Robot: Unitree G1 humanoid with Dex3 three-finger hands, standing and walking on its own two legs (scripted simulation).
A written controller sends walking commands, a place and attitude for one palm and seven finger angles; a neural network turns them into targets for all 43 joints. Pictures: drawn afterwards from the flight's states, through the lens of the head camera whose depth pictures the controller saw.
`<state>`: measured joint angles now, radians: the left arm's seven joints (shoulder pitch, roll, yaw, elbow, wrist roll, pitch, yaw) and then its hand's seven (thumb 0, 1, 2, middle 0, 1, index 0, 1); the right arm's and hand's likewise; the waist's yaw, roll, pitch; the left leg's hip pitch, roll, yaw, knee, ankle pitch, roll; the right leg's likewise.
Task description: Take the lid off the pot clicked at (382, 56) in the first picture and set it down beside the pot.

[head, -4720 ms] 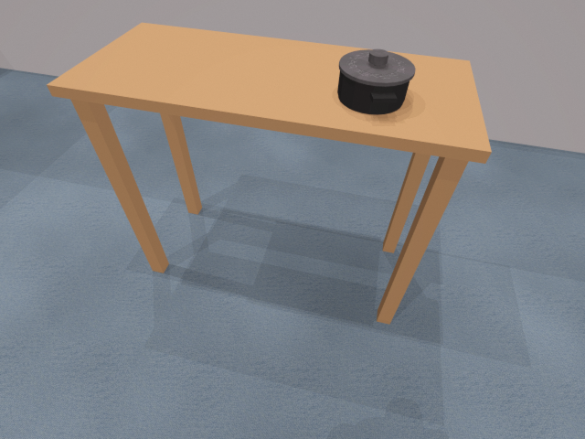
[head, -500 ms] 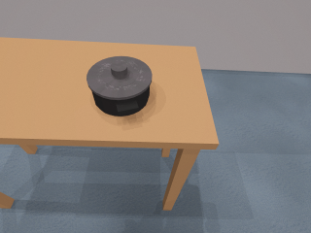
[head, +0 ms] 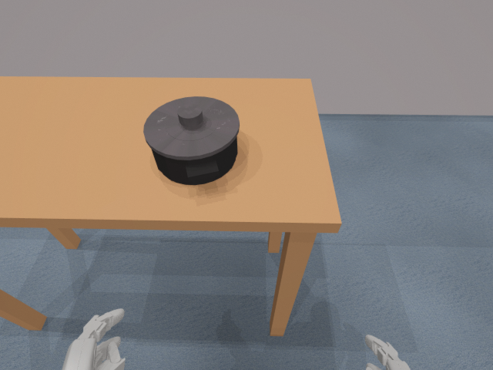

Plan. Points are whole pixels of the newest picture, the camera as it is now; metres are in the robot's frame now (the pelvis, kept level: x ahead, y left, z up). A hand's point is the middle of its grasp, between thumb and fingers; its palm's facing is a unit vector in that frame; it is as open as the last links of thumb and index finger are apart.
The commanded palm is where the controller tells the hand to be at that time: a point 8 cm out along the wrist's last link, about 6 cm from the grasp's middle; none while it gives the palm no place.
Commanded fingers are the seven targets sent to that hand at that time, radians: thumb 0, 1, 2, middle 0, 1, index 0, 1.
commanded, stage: lift the closed hand beside the body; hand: left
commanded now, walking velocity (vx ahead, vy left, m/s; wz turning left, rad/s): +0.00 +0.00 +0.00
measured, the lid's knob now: (190, 115) +0.50 +0.12 +0.16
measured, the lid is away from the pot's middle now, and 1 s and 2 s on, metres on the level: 0.00 0.00 0.00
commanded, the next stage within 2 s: raise the hand higher, near the body in 0.40 s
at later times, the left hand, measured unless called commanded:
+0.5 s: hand (51, 367) +0.12 +0.24 +0.08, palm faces +0.29 -0.85 -0.43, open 3.1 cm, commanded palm +0.07 +0.26 +0.13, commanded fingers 0.00 0.90 0.90 -1.30 -1.50 -1.30 -1.50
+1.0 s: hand (26, 331) +0.14 +0.23 +0.15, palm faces +0.32 -0.83 -0.45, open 3.1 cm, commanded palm +0.09 +0.27 +0.19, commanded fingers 0.00 0.90 0.90 -1.30 -1.50 -1.30 -1.50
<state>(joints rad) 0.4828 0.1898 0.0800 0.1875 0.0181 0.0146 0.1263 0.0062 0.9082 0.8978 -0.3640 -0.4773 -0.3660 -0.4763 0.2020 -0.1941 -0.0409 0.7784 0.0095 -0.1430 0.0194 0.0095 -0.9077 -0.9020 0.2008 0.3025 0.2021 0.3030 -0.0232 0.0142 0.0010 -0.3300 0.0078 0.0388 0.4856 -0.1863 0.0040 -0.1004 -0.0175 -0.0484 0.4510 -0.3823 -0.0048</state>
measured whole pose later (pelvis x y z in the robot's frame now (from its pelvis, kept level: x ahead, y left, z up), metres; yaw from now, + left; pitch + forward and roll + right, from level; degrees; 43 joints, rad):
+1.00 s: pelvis -0.02 +0.00 +0.01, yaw -1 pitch -4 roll -1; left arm 0.67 0.35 0.27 -0.53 -0.04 -0.13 0.09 0.01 0.89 0.90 -1.30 -1.49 -1.30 -1.49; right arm 0.18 -0.23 -0.01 0.63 -0.02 -0.17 -0.03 0.01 -0.91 -0.90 0.20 0.30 0.20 0.30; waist 0.07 0.05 0.03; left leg -0.19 0.03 0.05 0.39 -0.13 0.00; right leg 0.06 0.01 -0.03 0.29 -0.28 -0.01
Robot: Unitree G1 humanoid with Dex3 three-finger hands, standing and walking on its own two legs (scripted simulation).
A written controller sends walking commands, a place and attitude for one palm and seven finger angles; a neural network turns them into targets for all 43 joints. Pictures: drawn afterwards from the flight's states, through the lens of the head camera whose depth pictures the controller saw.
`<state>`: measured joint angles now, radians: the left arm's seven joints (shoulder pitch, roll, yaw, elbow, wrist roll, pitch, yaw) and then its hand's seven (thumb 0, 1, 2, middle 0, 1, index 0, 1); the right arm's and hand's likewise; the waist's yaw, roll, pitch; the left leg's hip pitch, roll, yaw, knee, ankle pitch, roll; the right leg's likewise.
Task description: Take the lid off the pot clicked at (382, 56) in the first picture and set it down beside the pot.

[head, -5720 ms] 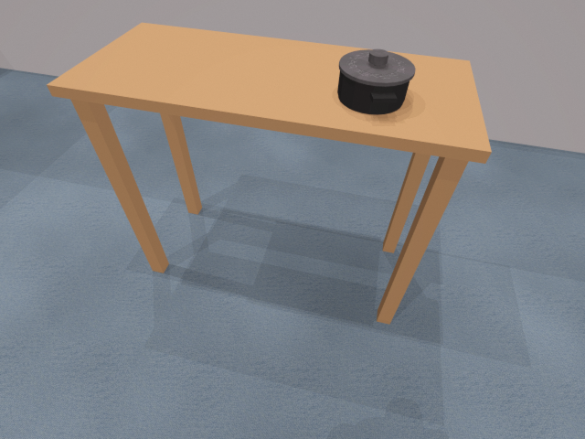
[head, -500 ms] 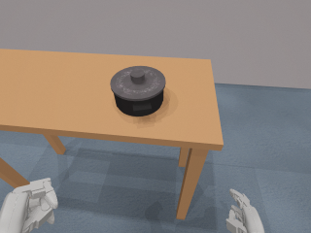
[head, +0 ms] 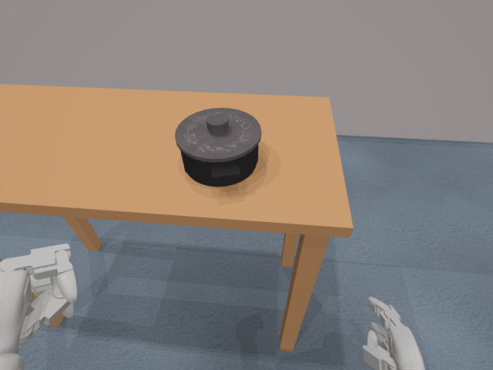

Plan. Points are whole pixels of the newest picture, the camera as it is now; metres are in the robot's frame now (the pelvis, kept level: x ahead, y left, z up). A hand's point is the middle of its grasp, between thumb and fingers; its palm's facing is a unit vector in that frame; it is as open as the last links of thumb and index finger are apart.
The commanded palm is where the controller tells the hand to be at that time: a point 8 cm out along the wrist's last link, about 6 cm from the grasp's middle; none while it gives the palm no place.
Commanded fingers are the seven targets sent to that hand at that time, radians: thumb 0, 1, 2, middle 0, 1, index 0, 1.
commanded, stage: raise the hand higher, near the body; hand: left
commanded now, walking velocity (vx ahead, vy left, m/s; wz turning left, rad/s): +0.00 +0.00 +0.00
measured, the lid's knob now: (217, 123) +0.51 +0.13 +0.15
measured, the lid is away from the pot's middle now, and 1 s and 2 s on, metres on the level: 0.00 0.00 0.00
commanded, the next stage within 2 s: reach forward and open the fingers in 0.28 s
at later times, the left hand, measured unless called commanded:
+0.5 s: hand (48, 269) +0.17 +0.25 +0.18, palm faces +0.37 -0.51 -0.78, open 3.0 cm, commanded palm +0.13 +0.27 +0.22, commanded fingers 0.00 0.70 1.05 -1.26 -1.25 -1.26 -1.25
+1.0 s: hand (39, 252) +0.19 +0.28 +0.17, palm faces -0.09 -0.08 -0.99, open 5.2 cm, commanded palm +0.16 +0.27 +0.25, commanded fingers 0.00 -0.12 1.57 -0.99 -0.36 -0.99 -0.36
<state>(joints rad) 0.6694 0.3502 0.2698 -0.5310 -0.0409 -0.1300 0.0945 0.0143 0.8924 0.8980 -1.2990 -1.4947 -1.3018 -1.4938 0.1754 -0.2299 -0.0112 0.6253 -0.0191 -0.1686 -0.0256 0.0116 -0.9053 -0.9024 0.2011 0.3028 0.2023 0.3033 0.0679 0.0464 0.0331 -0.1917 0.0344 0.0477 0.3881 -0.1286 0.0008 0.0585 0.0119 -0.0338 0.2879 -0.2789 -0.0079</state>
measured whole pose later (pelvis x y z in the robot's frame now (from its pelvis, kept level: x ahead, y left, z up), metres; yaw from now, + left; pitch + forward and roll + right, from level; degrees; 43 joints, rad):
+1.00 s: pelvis -0.06 +0.01 -0.01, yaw +3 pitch -5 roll -2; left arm -0.11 0.72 0.02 -0.21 0.68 0.15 -0.40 0.00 0.18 1.37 -1.11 -0.70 -1.11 -0.70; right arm 0.02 -0.27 0.06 0.62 0.04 0.03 0.01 0.01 -0.91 -0.90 0.20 0.30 0.20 0.30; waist 0.11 0.15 0.04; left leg -0.27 0.02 0.00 0.38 -0.02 0.02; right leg -0.06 0.01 -0.09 0.41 -0.26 0.00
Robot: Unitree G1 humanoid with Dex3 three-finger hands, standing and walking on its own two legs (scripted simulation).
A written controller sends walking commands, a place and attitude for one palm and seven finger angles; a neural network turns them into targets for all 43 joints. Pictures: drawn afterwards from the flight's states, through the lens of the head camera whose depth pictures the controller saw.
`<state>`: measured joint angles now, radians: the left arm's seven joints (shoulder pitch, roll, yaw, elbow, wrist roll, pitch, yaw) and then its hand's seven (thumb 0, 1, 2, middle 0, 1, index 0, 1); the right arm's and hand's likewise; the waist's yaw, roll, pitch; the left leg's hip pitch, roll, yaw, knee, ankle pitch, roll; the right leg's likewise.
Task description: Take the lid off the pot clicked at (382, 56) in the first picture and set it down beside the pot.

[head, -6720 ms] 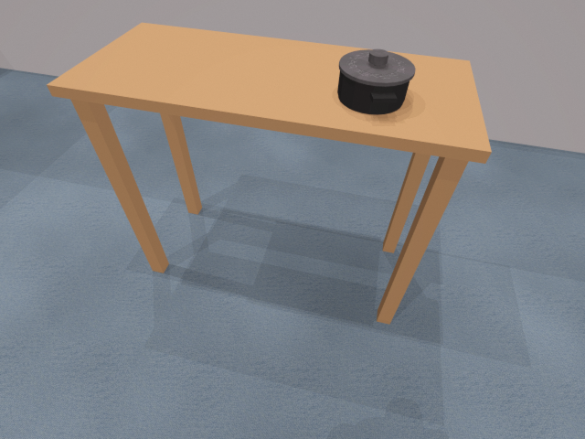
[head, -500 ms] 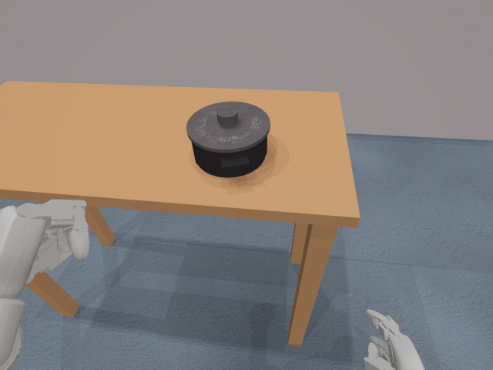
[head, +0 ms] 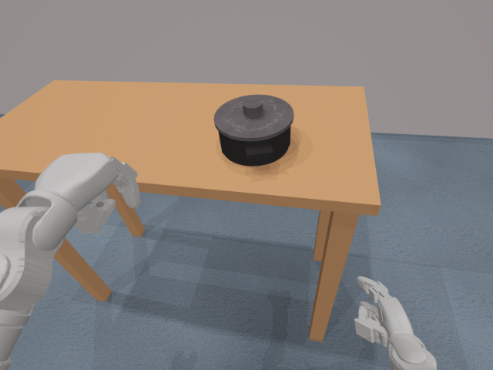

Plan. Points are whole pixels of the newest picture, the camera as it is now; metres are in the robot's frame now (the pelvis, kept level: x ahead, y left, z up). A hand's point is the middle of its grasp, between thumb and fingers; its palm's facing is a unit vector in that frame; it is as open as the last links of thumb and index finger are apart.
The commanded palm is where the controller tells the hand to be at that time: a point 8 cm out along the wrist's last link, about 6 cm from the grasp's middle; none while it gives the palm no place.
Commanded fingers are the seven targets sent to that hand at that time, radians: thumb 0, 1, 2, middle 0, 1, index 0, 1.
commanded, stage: reach forward and open the fingers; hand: left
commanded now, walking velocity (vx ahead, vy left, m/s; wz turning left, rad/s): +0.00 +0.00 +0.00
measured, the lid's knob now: (252, 106) +0.58 +0.09 +0.15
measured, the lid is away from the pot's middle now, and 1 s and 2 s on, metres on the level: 0.00 0.00 0.00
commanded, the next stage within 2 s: move the open hand above the knob in 0.48 s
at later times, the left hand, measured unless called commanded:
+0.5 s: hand (100, 179) +0.30 +0.27 +0.19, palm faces -0.06 -0.06 -1.00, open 9.7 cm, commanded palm +0.26 +0.26 +0.28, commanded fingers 0.00 -0.34 1.61 -0.87 -0.08 -0.87 -0.08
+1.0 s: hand (144, 151) +0.36 +0.22 +0.20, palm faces -0.13 -0.05 -0.99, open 9.8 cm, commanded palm +0.34 +0.21 +0.28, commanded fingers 0.00 -0.34 1.61 -0.87 -0.08 -0.87 -0.08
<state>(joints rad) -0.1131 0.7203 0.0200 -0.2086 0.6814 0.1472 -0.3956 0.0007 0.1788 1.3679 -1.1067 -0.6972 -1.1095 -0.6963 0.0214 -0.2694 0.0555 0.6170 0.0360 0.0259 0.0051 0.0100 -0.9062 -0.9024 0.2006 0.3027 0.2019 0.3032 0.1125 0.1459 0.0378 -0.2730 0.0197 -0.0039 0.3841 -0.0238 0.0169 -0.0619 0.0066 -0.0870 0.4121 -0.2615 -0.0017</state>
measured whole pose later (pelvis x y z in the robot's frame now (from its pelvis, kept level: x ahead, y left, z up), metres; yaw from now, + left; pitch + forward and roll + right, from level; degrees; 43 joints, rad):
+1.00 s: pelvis -0.01 +0.01 -0.01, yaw +0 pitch -3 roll -2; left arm -0.70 0.62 -0.24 0.22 0.77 0.22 -0.49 0.00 -0.33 1.60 -0.88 -0.08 -0.89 -0.08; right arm 0.07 -0.26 0.05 0.66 0.06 0.02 0.02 0.01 -0.91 -0.90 0.20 0.30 0.20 0.30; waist 0.08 0.10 0.01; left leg -0.36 -0.02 -0.03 0.43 -0.02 0.03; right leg -0.18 0.00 -0.06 0.53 -0.30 0.00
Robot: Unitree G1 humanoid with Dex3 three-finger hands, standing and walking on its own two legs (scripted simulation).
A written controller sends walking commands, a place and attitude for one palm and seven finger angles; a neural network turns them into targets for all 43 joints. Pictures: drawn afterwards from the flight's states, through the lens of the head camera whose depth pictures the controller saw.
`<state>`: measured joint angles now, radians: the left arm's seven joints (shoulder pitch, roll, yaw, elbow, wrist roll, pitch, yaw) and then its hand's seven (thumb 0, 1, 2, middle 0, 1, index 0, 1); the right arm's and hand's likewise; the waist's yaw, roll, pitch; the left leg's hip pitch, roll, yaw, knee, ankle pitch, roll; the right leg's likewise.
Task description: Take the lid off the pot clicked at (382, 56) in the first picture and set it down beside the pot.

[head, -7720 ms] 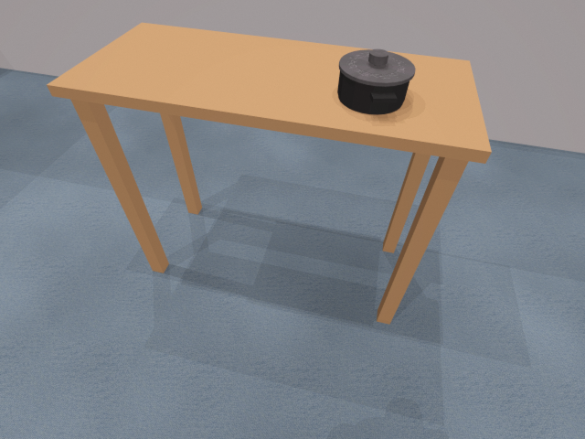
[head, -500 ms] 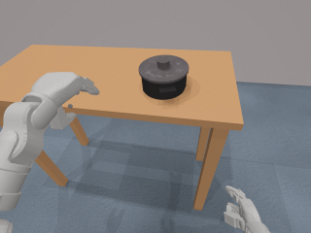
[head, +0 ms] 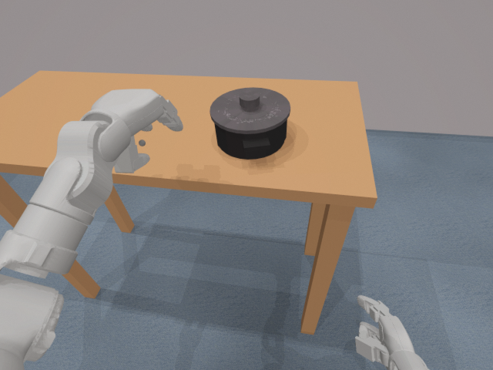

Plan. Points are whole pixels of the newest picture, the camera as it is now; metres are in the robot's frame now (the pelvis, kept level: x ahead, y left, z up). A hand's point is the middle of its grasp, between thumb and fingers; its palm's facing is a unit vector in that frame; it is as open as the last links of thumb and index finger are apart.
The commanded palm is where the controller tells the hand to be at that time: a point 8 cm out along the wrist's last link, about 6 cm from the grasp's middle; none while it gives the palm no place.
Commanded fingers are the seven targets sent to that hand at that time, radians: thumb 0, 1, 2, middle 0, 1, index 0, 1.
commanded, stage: move the open hand above the knob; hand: left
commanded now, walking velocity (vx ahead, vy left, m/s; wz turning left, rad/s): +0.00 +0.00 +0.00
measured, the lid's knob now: (249, 99) +0.59 +0.08 +0.16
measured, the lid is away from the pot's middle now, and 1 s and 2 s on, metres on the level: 0.00 0.00 0.00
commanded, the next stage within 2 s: none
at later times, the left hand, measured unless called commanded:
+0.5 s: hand (195, 112) +0.46 +0.15 +0.21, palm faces -0.21 -0.05 -0.98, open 9.9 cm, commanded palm +0.44 +0.14 +0.29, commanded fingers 0.00 -0.34 1.61 -0.87 -0.08 -0.87 -0.08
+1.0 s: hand (234, 87) +0.53 +0.10 +0.22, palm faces -0.26 -0.04 -0.96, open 9.9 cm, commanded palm +0.53 +0.10 +0.29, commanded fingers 0.00 -0.34 1.61 -0.87 -0.08 -0.87 -0.08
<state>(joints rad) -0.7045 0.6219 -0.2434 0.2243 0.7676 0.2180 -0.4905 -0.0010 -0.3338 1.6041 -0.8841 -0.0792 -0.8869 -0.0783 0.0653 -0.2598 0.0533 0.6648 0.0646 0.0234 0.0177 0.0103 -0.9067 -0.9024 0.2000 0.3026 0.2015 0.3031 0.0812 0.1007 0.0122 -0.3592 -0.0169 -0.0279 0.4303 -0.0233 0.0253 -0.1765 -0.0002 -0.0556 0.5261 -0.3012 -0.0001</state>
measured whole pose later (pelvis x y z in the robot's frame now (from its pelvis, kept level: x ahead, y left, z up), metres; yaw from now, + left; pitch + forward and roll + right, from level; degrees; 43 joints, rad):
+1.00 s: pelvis +0.07 -0.02 +0.01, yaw -2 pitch +4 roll +1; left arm -1.12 0.43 -0.34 0.71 0.83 0.31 -0.51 0.00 -0.33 1.60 -0.88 -0.08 -0.88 -0.08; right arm 0.16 -0.27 0.01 0.69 0.05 0.08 0.04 0.01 -0.91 -0.90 0.20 0.30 0.20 0.30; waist -0.01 0.07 -0.04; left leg -0.38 -0.02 0.02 0.43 -0.13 0.01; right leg -0.19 -0.01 -0.01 0.48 -0.36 -0.01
